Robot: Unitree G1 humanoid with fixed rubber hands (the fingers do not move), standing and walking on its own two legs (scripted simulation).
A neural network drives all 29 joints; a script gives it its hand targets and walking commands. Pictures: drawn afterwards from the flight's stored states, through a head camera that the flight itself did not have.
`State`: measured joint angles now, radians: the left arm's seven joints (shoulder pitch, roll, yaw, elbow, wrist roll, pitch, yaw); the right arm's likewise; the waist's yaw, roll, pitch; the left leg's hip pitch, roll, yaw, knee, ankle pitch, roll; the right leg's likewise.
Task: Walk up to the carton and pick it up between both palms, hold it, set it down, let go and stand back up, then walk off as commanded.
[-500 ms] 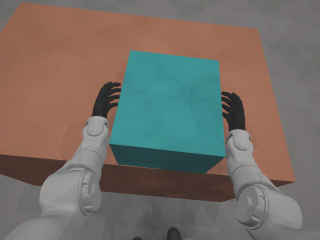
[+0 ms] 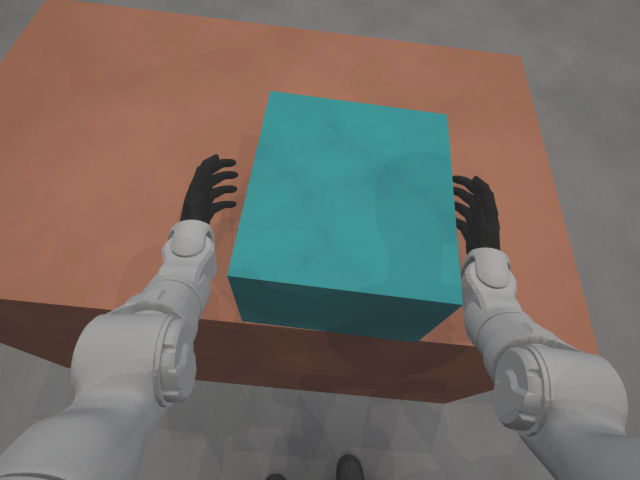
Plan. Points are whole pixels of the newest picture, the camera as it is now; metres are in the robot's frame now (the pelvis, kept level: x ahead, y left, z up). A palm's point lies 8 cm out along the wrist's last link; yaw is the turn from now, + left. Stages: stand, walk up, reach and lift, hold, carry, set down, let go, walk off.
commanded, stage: set down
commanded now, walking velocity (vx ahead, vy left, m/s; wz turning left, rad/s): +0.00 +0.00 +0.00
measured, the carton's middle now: (344, 218) +0.46 -0.06 -0.03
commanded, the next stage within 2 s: none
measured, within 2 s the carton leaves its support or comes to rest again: neither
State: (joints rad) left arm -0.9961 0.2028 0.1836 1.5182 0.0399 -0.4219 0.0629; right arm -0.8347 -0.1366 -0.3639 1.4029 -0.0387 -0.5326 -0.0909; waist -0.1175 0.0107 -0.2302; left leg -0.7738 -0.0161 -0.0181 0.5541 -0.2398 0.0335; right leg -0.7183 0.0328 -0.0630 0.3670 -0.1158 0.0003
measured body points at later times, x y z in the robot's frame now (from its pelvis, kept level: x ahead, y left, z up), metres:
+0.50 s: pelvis -0.05 -0.02 +0.00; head +0.03 +0.00 +0.44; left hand +0.40 +0.14 +0.03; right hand +0.35 -0.26 +0.02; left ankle -0.02 +0.08 -0.73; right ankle +0.00 -0.13 -0.73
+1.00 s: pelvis -0.04 -0.02 +0.00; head +0.04 -0.01 +0.44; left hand +0.37 +0.18 +0.00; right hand +0.33 -0.25 -0.01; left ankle -0.02 +0.08 -0.73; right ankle +0.00 -0.13 -0.73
